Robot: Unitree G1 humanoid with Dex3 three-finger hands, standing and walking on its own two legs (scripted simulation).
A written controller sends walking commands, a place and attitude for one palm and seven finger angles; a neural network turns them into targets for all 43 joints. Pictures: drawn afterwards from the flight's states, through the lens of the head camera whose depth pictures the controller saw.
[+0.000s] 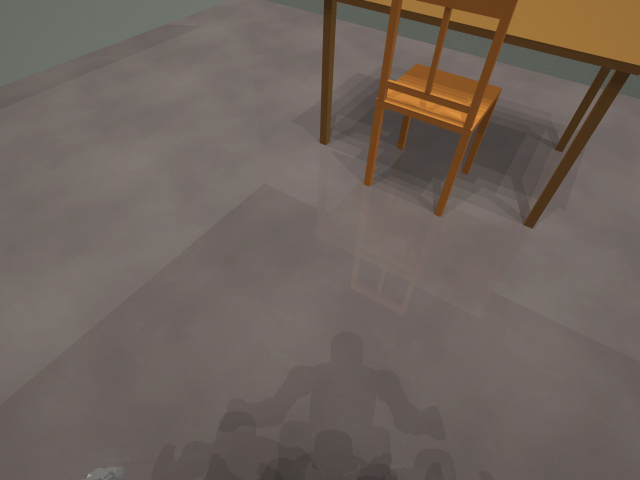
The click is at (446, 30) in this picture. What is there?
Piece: chair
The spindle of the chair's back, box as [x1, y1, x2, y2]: [425, 7, 451, 93]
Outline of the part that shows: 451,8 445,7 425,89 425,92 429,93 431,90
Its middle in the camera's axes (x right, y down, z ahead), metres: +0.41 -0.65 +1.35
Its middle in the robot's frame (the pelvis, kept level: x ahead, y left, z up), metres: +1.46 -0.34 -0.08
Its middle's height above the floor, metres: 0.69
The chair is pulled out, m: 0.00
